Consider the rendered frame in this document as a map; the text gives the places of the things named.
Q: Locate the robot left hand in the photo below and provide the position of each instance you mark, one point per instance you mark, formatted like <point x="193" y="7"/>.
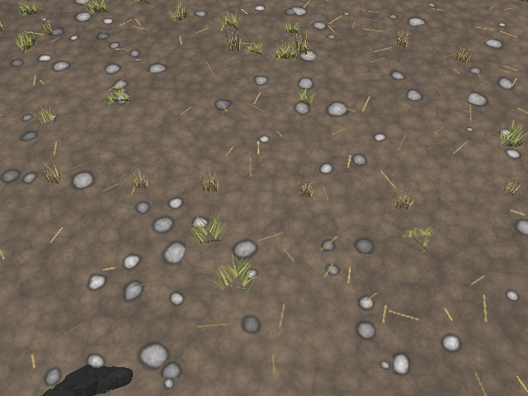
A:
<point x="88" y="381"/>

